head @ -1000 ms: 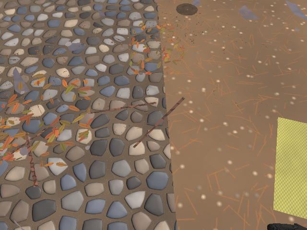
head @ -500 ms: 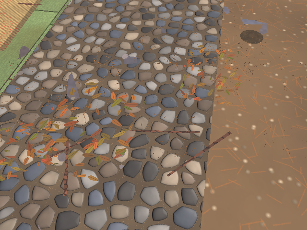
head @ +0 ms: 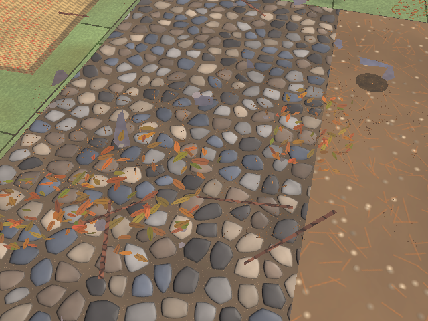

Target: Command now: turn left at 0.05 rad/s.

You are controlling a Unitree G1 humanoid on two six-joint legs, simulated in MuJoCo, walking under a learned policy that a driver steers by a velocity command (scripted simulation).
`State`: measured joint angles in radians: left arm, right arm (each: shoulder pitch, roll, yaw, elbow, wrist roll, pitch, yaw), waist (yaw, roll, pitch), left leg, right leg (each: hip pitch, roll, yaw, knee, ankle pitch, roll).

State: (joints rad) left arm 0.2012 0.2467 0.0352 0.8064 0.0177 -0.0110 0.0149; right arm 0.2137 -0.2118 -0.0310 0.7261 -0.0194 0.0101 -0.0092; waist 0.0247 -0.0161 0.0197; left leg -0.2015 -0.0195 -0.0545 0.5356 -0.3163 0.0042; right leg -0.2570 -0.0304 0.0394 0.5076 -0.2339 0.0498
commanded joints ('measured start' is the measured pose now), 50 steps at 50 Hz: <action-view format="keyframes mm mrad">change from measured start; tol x32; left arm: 1 -16 100 28 -38 -3 -12 8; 50 159 97 28 21 -33 -63 -5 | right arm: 1 -10 -121 -29 -50 3 -20 -7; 50 -28 -143 -45 49 21 -131 45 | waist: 1 -5 73 0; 36 52 -69 124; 42 -112 256 -423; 50 12 81 -25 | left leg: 1 -80 83 -93 -148 91 39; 9 -60 231 -356 -327 -496 184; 14 -57 240 -296 -294 -219 184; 20 -629 61 -57 606 -114 49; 37 -408 50 74 -21 325 52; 40 -3 -28 131 -34 280 125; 42 687 388 -560 -82 -17 354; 50 -15 227 -168 -415 225 254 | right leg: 1 54 -13 8 -39 99 -7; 12 -285 -21 -21 250 -271 -108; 20 355 -308 512 -325 -291 -298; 35 280 -202 47 -392 310 -227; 40 333 -176 -16 31 916 -163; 43 -407 66 120 833 -321 -88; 50 -303 -131 42 623 -24 -70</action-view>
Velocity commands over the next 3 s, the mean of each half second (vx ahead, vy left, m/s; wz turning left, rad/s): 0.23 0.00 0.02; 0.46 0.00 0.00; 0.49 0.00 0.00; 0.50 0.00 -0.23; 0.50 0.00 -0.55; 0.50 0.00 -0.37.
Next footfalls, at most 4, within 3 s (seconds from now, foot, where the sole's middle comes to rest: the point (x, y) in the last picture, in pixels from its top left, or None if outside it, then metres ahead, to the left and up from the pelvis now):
0.82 left None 0.45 0.10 -0.77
1.34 right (267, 258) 0.74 -0.15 -0.77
1.88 left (202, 187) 1.04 0.09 -0.77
2.42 right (281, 154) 1.24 -0.24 -0.77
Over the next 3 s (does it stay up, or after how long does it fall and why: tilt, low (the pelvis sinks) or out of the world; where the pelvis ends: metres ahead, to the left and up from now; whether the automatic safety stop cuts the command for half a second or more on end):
stays up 1.44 -0.22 -0.01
